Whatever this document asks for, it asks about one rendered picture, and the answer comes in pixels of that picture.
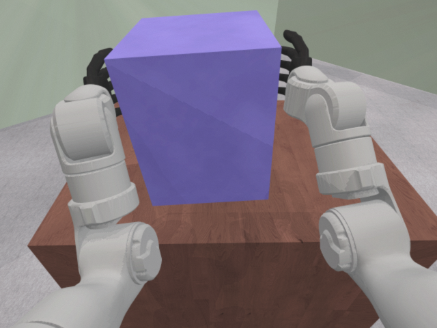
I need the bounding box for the robot left hand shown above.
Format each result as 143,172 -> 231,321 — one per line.
83,48 -> 122,117

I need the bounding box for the robot right hand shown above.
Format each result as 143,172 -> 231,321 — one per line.
278,30 -> 312,95

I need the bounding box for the right robot upper arm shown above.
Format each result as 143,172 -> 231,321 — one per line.
319,200 -> 437,328

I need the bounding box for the pedestal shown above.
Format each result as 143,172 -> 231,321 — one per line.
28,100 -> 437,328

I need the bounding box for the robot right forearm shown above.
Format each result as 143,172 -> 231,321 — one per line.
283,66 -> 410,243

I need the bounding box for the carton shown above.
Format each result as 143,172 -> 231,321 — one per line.
104,10 -> 282,206

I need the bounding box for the left robot upper arm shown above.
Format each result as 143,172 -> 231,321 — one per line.
9,221 -> 162,328

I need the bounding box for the robot left forearm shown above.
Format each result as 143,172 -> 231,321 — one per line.
50,84 -> 139,276

